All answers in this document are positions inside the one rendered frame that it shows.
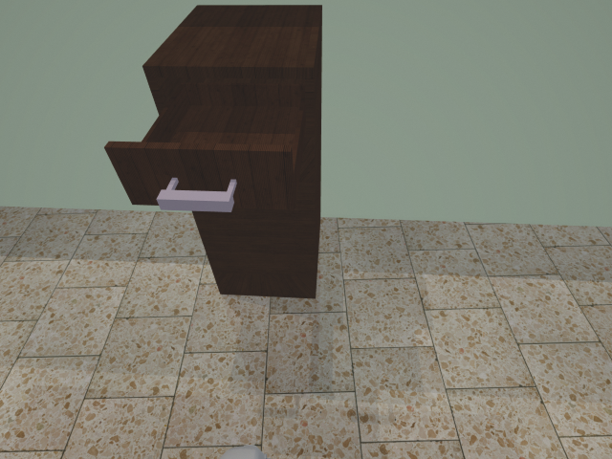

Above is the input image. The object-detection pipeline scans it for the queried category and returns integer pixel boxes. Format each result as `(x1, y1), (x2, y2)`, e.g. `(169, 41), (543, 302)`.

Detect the handle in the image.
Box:
(156, 178), (237, 212)

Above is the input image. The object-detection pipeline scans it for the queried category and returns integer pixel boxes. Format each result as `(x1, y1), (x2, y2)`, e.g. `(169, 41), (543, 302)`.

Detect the drawer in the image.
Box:
(104, 82), (306, 210)

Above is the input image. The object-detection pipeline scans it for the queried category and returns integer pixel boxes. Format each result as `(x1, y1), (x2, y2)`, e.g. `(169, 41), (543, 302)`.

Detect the cabinet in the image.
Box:
(142, 5), (322, 298)

